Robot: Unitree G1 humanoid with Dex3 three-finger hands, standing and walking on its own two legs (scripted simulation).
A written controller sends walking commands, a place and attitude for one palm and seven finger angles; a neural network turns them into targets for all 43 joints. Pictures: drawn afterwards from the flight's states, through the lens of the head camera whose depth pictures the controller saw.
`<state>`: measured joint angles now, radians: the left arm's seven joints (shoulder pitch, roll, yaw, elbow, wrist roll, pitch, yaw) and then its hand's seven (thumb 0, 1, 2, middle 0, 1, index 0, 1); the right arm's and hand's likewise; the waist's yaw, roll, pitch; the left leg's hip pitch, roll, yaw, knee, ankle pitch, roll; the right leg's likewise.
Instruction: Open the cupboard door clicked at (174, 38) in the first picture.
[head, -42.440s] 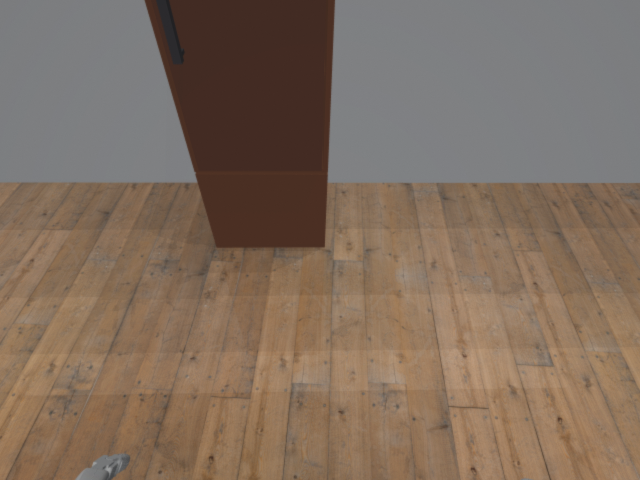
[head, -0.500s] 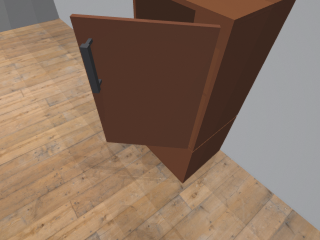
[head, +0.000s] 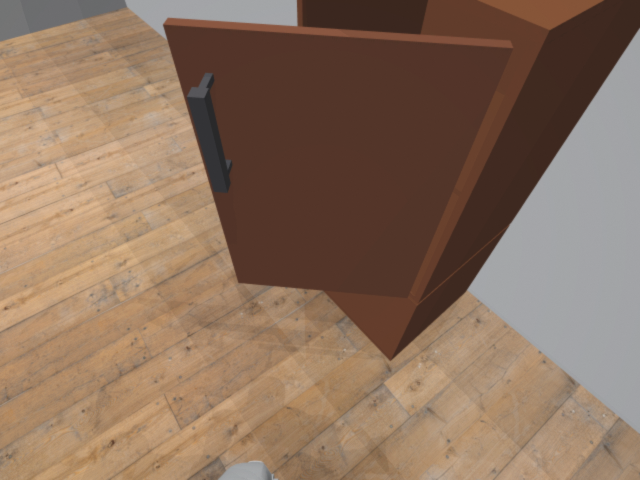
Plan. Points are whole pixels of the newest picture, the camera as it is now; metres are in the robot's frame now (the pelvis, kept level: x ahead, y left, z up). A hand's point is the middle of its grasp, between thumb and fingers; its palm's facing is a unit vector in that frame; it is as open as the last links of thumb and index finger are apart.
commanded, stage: come to a stop and stand still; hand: left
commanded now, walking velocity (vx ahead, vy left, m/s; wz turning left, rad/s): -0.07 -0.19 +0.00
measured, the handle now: (215, 136) +0.52 +0.21 +0.12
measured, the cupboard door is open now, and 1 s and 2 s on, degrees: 45 45 45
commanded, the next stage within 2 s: none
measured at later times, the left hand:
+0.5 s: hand out of the picture +0.02 +0.18 -0.15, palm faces +0.03 -0.97 -0.23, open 7.3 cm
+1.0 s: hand out of the picture -0.01 +0.18 -0.16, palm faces +0.03 -0.97 -0.23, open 7.4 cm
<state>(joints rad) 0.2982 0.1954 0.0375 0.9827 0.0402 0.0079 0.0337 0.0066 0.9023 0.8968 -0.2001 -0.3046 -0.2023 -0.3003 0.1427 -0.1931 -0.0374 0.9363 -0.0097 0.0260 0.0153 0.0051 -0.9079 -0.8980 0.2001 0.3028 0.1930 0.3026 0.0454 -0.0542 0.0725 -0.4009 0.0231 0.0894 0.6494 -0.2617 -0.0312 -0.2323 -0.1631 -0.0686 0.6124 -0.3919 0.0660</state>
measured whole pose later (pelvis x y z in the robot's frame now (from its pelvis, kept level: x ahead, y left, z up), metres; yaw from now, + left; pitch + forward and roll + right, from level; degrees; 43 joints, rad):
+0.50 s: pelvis -0.03 -0.01 +0.01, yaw +0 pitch +0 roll +1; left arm 0.27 0.16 0.03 0.98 0.03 0.02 0.02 0.01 0.92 0.90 -0.20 -0.30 -0.20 -0.30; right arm 0.29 -0.19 -0.04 1.04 -0.03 0.06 -0.01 0.00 -0.91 -0.90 0.20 0.30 0.20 0.30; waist -0.02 0.02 -0.01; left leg -0.41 0.05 0.05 0.66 -0.36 -0.01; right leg -0.19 0.00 -0.07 0.50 -0.31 -0.04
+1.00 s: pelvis -0.02 +0.01 +0.01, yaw +1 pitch +0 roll +0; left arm 0.31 0.16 -0.01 1.05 0.02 -0.04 0.05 0.01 0.91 0.90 -0.20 -0.30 -0.20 -0.30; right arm 0.23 -0.20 -0.03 1.02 -0.02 -0.02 -0.03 0.01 -0.93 -0.90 0.20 0.30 0.20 0.30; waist 0.00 0.02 0.03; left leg -0.24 0.00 0.07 0.52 -0.28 0.03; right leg -0.17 0.00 -0.07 0.50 -0.33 -0.02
